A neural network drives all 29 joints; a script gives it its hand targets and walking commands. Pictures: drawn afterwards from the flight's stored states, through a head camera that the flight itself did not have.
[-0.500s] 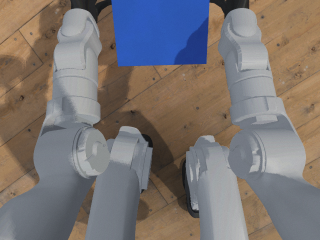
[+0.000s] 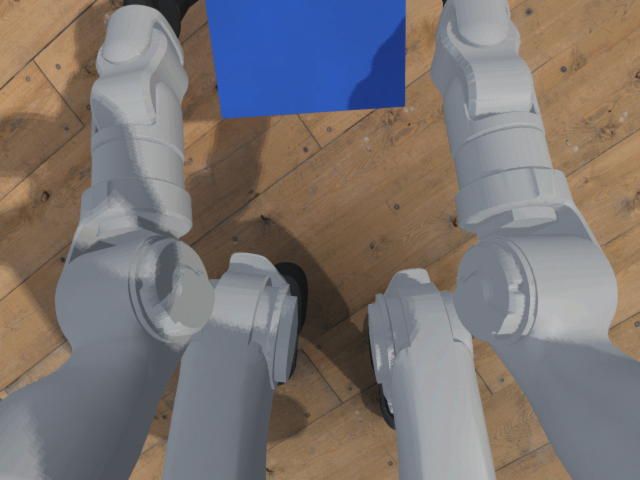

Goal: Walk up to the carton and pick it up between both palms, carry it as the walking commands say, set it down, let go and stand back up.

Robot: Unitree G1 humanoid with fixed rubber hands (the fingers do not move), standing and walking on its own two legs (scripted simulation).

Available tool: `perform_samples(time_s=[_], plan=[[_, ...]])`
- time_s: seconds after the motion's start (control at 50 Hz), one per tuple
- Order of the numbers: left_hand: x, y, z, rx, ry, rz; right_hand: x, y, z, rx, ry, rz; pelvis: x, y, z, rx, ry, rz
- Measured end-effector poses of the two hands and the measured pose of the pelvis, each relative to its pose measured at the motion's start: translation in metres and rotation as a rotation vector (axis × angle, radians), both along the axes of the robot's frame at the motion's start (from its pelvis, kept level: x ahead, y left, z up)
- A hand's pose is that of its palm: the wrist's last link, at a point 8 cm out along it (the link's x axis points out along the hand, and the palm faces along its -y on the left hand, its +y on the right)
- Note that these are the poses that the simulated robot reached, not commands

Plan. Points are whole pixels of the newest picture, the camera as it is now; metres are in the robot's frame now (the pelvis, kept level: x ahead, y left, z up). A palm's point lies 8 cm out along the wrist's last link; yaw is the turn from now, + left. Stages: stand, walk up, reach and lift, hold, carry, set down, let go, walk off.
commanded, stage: set down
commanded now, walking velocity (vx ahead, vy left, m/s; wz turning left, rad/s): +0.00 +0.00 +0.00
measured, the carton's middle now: out of the picture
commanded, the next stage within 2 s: none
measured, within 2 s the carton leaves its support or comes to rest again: rests again in 0.76 s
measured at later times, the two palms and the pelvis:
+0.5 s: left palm (157, 1) +0.55 +0.20 -0.13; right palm out of the picture +0.58 -0.07 -0.14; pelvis +0.01 +0.00 +0.00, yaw -1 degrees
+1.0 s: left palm (135, 107) +0.46 +0.25 -0.19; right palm (459, 87) +0.50 -0.09 -0.20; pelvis -0.02 +0.00 +0.00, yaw -1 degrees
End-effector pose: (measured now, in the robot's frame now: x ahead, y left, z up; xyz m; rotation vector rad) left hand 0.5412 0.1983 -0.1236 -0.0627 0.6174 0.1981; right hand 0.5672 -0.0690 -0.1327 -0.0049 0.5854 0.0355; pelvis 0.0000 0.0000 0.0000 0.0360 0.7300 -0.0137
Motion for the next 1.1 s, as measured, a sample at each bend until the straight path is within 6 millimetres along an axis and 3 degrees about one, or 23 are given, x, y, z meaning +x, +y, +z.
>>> perform_samples(time_s=[0.64,0.74,0.82,0.88,0.94,1.04,1.1], plan=[[0.004,0.002,-0.016,0.003,0.009,-0.017,0.008,0.001,-0.01,-0.006,-0.018,0.006,0.012,0.002,0.003,-0.008,0.045,-0.006],[-0.008,0.002,-0.028,0.014,0.069,-0.033,0.002,0.0,-0.017,-0.029,0.007,0.032,0.01,0.002,0.002,-0.007,0.037,-0.006],[-0.03,0.007,-0.046,0.04,0.156,-0.043,-0.026,-0.003,-0.045,-0.076,0.106,0.079,0.008,0.002,0.003,-0.005,0.02,-0.003],[-0.046,0.031,-0.048,0.084,0.143,0.035,-0.056,-0.008,-0.067,-0.087,0.167,0.084,0.004,0.001,0.005,-0.001,-0.001,0.0],[-0.06,0.053,-0.048,0.107,0.099,0.103,-0.07,-0.014,-0.074,-0.076,0.141,0.063,-0.006,0.001,0.006,-0.004,-0.069,0.002],[-0.085,0.054,-0.073,0.088,0.18,0.062,-0.059,-0.029,-0.063,-0.082,0.068,0.034,-0.027,0.004,-0.001,-0.005,-0.184,-0.004],[-0.077,0.05,-0.059,0.071,0.135,0.065,-0.045,-0.033,-0.043,-0.104,0.046,0.033,-0.033,0.006,-0.009,-0.003,-0.215,-0.006]])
